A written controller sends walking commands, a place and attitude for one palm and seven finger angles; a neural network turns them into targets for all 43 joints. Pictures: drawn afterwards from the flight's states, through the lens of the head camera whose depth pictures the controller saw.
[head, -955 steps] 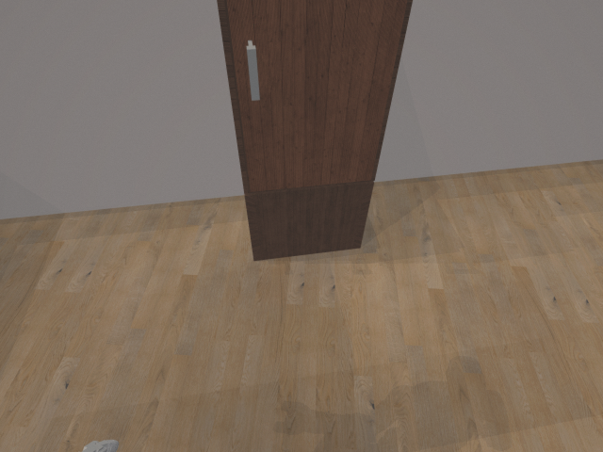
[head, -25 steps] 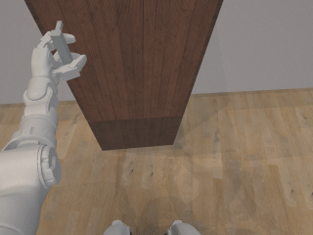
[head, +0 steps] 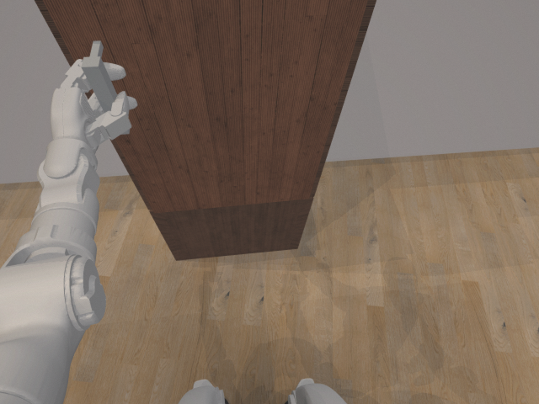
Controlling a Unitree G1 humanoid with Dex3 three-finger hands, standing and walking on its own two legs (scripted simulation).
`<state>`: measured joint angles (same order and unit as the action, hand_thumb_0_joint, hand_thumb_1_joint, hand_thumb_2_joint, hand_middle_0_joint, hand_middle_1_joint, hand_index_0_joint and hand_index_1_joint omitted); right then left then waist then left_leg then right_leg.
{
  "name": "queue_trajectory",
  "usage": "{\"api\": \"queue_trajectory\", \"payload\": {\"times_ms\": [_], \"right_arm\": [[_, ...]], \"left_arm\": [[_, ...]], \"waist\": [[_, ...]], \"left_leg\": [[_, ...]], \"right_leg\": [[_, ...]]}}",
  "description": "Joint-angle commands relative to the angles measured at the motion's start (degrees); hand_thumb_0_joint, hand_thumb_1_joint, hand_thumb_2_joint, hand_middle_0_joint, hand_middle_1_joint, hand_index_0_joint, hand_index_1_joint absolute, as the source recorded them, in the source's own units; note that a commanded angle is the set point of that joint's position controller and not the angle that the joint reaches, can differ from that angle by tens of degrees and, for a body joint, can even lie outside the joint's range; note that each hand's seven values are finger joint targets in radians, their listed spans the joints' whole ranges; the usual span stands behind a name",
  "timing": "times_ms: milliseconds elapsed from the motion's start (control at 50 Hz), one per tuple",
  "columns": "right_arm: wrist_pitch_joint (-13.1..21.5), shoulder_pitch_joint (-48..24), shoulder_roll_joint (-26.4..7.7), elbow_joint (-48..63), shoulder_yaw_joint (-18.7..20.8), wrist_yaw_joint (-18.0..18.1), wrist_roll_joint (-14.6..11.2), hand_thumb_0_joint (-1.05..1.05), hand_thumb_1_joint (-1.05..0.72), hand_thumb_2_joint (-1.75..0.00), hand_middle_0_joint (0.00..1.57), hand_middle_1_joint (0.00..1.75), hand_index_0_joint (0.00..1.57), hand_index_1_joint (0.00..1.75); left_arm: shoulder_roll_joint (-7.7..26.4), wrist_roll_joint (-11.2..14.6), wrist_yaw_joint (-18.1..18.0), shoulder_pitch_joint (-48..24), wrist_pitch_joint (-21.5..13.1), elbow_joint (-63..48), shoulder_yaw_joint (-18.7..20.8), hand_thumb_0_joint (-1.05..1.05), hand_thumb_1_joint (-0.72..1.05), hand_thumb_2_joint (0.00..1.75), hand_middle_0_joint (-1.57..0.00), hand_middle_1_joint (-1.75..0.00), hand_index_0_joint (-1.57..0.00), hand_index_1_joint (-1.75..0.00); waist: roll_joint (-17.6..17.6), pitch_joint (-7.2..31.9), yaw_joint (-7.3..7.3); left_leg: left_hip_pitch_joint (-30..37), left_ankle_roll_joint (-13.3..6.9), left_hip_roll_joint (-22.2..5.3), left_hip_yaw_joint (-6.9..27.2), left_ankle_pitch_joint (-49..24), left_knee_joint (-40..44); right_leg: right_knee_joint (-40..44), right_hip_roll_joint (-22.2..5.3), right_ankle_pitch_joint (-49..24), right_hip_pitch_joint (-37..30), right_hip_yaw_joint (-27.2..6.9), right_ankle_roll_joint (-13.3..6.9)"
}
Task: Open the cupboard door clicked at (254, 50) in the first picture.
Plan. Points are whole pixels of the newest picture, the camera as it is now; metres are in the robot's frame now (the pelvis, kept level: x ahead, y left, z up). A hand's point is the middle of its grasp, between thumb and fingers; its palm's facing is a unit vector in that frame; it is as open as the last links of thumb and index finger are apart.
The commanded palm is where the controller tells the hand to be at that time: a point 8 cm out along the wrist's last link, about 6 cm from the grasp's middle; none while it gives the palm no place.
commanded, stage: pull the door open along its arc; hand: left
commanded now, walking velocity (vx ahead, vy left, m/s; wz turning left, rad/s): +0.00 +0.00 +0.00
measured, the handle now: (110, 90) +0.57 +0.19 +0.11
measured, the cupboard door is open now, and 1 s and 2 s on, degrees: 1 40 41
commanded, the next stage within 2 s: open thumb and fingers to let go in 0.74 s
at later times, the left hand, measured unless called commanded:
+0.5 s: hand (161, 199) +0.36 +0.10 +0.12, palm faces +0.26 -0.96 +0.08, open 6.2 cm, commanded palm +0.30 +0.16 +0.11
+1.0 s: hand (217, 245) +0.30 +0.04 +0.12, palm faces +0.40 -0.92 -0.01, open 6.3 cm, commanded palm +0.25 +0.08 +0.11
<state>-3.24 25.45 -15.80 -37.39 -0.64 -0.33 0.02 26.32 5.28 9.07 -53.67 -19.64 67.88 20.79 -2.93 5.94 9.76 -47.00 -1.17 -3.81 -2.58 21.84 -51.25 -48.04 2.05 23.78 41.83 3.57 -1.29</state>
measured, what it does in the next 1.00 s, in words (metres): stands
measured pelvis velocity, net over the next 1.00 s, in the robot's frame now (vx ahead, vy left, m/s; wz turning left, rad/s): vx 0.01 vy -0.05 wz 0.08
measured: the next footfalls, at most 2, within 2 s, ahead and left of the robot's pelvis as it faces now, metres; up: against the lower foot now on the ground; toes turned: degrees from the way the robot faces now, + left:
none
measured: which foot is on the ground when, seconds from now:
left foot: down 0.00-1.00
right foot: down 0.00-1.00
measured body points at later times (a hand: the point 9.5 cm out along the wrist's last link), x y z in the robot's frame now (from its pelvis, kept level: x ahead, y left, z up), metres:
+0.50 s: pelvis +0.02 -0.01 +0.02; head +0.03 -0.02 +0.47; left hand +0.34 +0.16 +0.11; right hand +0.18 -0.24 -0.08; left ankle +0.02 +0.10 -0.69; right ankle -0.01 -0.11 -0.69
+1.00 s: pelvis +0.01 -0.05 +0.02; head +0.00 -0.08 +0.47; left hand +0.27 +0.09 +0.12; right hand +0.20 -0.25 -0.08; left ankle +0.02 +0.10 -0.69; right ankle -0.01 -0.11 -0.69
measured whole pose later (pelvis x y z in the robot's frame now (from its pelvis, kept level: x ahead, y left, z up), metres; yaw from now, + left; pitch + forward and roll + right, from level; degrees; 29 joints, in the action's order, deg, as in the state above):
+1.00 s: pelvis +0.01 -0.05 +0.02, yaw +5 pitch +2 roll +1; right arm -7.4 8.8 -11.2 -33.8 -0.8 0.1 2.4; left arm -5.6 -1.3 -31.4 3.0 -0.4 2.0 -13.4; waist -3.0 4.3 0.0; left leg -24.0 2.2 -1.9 0.9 18.6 -40.6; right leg -41.5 1.0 24.6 19.2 7.1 -4.3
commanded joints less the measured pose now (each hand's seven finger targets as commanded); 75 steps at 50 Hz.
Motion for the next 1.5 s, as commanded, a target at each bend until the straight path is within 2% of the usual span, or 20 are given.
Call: {"api": "queue_trajectory", "payload": {"times_ms": [0, 140, 200, 260, 360, 380, 440, 480, 560, 580, 620, 680, 780, 820, 900, 1000, 1120, 1220, 1260, 1480], "right_arm": [[0.7, 6.3, -9.5, 5.6, 3.4, 0.6, -0.4, 0.00, -0.90, -0.90, 0.20, 0.30, 0.20, 0.30], [0.3, 1.2, -8.2, 9.8, 3.6, 0.5, -1.9, 0.00, -0.90, -0.90, 0.20, 0.30, 0.20, 0.30], [0.9, -1.2, -7.6, 11.3, 3.7, 0.3, -2.3, 0.00, -0.90, -0.90, 0.20, 0.30, 0.20, 0.30], [2.2, -4.7, -5.9, 12.4, 3.6, -0.2, -2.5, 0.00, -0.90, -0.90, 0.20, 0.30, 0.20, 0.30], [3.6, -10.0, -4.1, 12.9, 3.2, -1.3, -1.1, 0.00, -0.90, -0.90, 0.20, 0.30, 0.20, 0.30], [3.5, -10.5, -3.9, 12.7, 3.1, -1.3, -0.7, 0.00, -0.90, -0.90, 0.20, 0.30, 0.20, 0.30], [2.3, -14.5, -2.6, 13.8, 2.7, -1.7, 0.5, 0.00, -0.90, -0.90, 0.20, 0.30, 0.20, 0.30], [1.3, -16.1, -2.2, 14.5, 2.6, -1.4, 1.3, 0.00, -0.90, -0.90, 0.20, 0.30, 0.20, 0.30], [-1.1, -19.4, -0.8, 15.8, 2.1, -0.9, 1.9, 0.00, -0.90, -0.90, 0.20, 0.30, 0.20, 0.30], [-1.6, -19.5, -0.8, 15.9, 2.0, -0.6, 2.2, 0.00, -0.90, -0.90, 0.20, 0.30, 0.20, 0.30], [-2.4, -21.0, 0.0, 16.6, 1.7, -0.5, 2.2, 0.00, -0.90, -0.90, 0.20, 0.30, 0.20, 0.30], [-3.1, -22.7, 1.0, 17.2, 1.1, -0.3, 2.1, 0.00, -0.90, -0.90, 0.20, 0.30, 0.20, 0.30], [-2.3, -25.7, 1.2, 15.2, 0.3, 0.0, 2.2, 0.00, -0.90, -0.90, 0.20, 0.30, 0.20, 0.30], [-1.6, -26.1, 0.9, 13.5, 0.3, 0.3, 2.4, 0.00, -0.90, -0.90, 0.20, 0.30, 0.20, 0.30], [-1.1, -24.6, 1.1, 13.6, 0.9, 0.8, 2.5, 0.00, -0.90, -0.90, 0.20, 0.30, 0.20, 0.30], [-0.5, -23.0, 0.8, 13.4, 1.3, 0.8, 2.4, 0.00, -0.90, -0.90, 0.20, 0.30, 0.20, 0.30], [0.8, -22.8, 0.4, 12.6, 1.7, 1.2, 2.4, 0.00, -0.90, -0.90, 0.20, 0.30, 0.20, 0.30], [1.2, -23.0, 0.4, 12.1, 1.7, 1.6, 2.4, 0.00, -0.90, -0.90, 0.20, 0.30, 0.20, 0.30], [1.2, -22.8, 0.5, 12.0, 1.8, 1.5, 2.4, 0.00, -0.90, -0.90, 0.20, 0.30, 0.20, 0.30], [1.2, -22.7, 0.4, 11.8, 1.7, 0.6, 2.4, 0.00, -0.90, -0.90, 0.20, 0.30, 0.20, 0.30]], "left_arm": [[12.0, 1.2, 1.5, -15.3, -3.9, -15.1, 1.2, 0.00, 0.90, 0.90, -0.40, -1.35, -0.40, -1.35], [6.4, 4.9, 2.2, 3.7, -0.9, -28.4, -0.6, 0.00, 0.90, 0.90, -0.40, -1.35, -0.40, -1.35], [4.0, 6.1, 1.5, 12.8, 0.0, -37.2, -1.4, 0.00, 0.90, 0.90, -0.40, -1.35, -0.40, -1.35], [-3.4, 8.6, -4.3, 20.4, 2.1, -46.2, -2.5, 0.00, 0.90, 0.90, -0.40, -1.35, -0.40, -1.35], [-14.1, 4.8, -20.6, 30.5, 6.1, -58.5, -7.6, 0.00, 0.90, 0.90, -0.40, -1.35, -0.40, -1.35], [-14.5, 3.2, -23.4, 31.7, 6.5, -60.3, -8.3, 0.00, 0.90, 0.90, -0.40, -1.35, -0.40, -1.35], [-20.7, -1.5, -31.0, 36.2, 8.9, -67.7, -14.6, 0.00, 0.90, 0.90, -0.40, -1.35, -0.40, -1.35], [-24.1, -4.6, -35.3, 41.1, 11.1, -70.8, -18.5, 0.00, 0.90, 0.90, -0.40, -1.35, -0.40, -1.35], [-29.5, -7.7, -40.6, 48.6, 14.9, -78.6, -24.7, 0.00, 0.90, 0.90, -0.40, -1.35, -0.40, -1.35], [-30.2, -8.9, -40.9, 50.7, 15.5, -79.0, -26.5, 0.00, 0.90, 0.90, -0.40, -1.35, -0.40, -1.35], [-32.0, -10.2, -41.0, 53.6, 16.2, -82.5, -29.6, 0.00, 0.90, 0.90, -0.40, -1.35, -0.40, -1.35], [-34.1, -9.1, -39.7, 62.7, 17.1, -85.6, -31.9, 0.00, 0.90, 0.90, -0.40, -1.35, -0.40, -1.35], [-37.4, -8.2, -41.3, 51.5, 17.6, -82.8, -35.3, 0.00, 0.90, 0.90, -0.40, -1.35, -0.40, -1.35], [-36.9, -8.5, -42.6, 41.9, 17.0, -80.5, -34.8, 0.00, 0.90, 0.90, -0.40, -1.35, -0.40, -1.35], [-35.7, -7.9, -41.5, 46.9, 15.8, -78.2, -32.8, 0.00, 0.62, 0.78, -0.38, -1.32, -0.38, -1.32], [-35.6, -8.5, -40.2, 44.7, 13.7, -78.3, -34.0, 0.00, 0.27, 0.63, -0.35, -1.28, -0.35, -1.28], [-35.4, -8.7, -40.1, 38.9, 11.3, -76.5, -34.4, 0.00, -0.15, 0.45, -0.32, -1.24, -0.32, -1.24], [-34.4, -8.4, -40.9, 36.9, 10.7, -73.5, -32.4, 0.00, -0.50, 0.30, -0.30, -1.20, -0.30, -1.20], [-34.4, -8.6, -41.3, 37.0, 10.6, -73.2, -32.1, 0.00, -0.50, 0.30, -0.30, -1.20, -0.30, -1.20], [-39.2, -9.8, -43.4, 32.8, 11.9, -68.7, -35.9, 0.00, -0.50, 0.30, -0.21, -0.65, -0.21, -0.65]], "waist": [[-2.2, 25.8, -2.86], [2.4, 22.4, -6.07], [0.9, 22.3, -7.96], [3.3, 19.0, -10.07], [5.2, 15.0, -11.01], [7.0, 14.2, -10.98], [3.6, 14.2, -11.44], [6.8, 13.0, -11.09], [6.3, 11.0, -10.99], [8.6, 9.8, -10.48], [6.8, 9.3, -10.62], [6.9, 8.0, -11.47], [8.3, 2.2, -9.10], [8.0, 2.6, -7.94], [10.6, 8.3, -10.23], [9.6, 8.1, -9.42], [9.9, 7.4, -8.63], [9.3, 8.1, -9.36], [9.3, 9.3, -9.61], [7.1, 8.3, -9.08]], "left_leg": [[23.1, -0.8, 2.8, 4.2, -21.8, 4.7], [22.0, -1.4, 3.4, 1.8, -22.1, 7.5], [24.2, -1.3, 3.5, 1.3, -24.6, 8.5], [23.9, -0.7, 3.6, 0.8, -24.0, 9.9], [24.8, 0.0, 3.8, 0.6, -21.7, 11.4], [24.8, 0.0, 3.7, 1.1, -21.7, 11.5], [26.6, 0.3, 3.8, 0.8, -21.2, 11.8], [27.0, 0.2, 3.4, 1.3, -19.9, 12.1], [28.1, 0.6, 3.5, 1.3, -18.7, 12.8], [28.2, 0.4, 3.4, 1.6, -18.4, 12.8], [28.8, 0.5, 3.7, 1.6, -18.0, 12.8], [29.7, 0.6, 3.9, 1.6, -18.3, 12.7], [29.0, 0.5, 4.5, 2.8, -13.1, 11.2], [28.2, 0.4, 4.8, 3.6, -11.2, 10.3], [27.8, 0.5, 5.2, 3.5, -12.8, 11.4], [27.7, 0.3, 5.0, 3.6, -13.3, 11.7], [27.0, 0.0, 5.0, 3.8, -10.3, 11.0], [26.8, 0.0, 5.1, 3.5, -9.9, 11.4], [27.0, 0.1, 5.0, 3.3, -10.6, 11.6], [28.4, 0.1, 4.1, 3.7, -10.9, 12.2]], "right_leg": [[5.3, 1.7, -23.2, -8.9, -1.6, 0.3], [7.3, 1.3, -28.8, -16.9, -1.8, 0.6], [7.5, 0.9, -31.4, -19.2, -1.8, 0.5], [8.8, 0.9, -31.3, -20.7, -1.0, 0.8], [9.7, 0.2, -28.4, -21.6, -0.2, 0.8], [9.8, 0.1, -27.9, -22.1, -0.2, 0.7], [9.7, -0.8, -27.0, -22.5, -0.5, 0.5], [10.6, -1.1, -25.3, -23.0, -0.4, 0.5], [12.3, -2.0, -26.0, -25.0, -0.9, 0.4], [13.0, -2.2, -26.3, -25.0, -1.1, 0.5], [13.2, -2.7, -27.6, -25.7, -1.6, 0.4], [14.5, -3.3, -32.1, -28.0, -2.1, 0.7], [17.2, -4.3, -24.7, -22.7, -3.2, 1.4], [17.5, -5.0, -20.7, -20.1, -4.4, 1.7], [16.9, -5.7, -26.4, -25.1, -5.7, 2.4], [15.8, -5.7, -28.2, -24.8, -5.3, 2.4], [17.3, -5.9, -19.2, -21.9, -6.4, 2.1], [17.3, -5.5, -16.8, -21.7, -6.1, 1.8], [16.8, -5.3, -17.6, -22.3, -5.7, 1.7], [13.9, -2.4, -11.9, -18.1, -1.0, -0.2]]}}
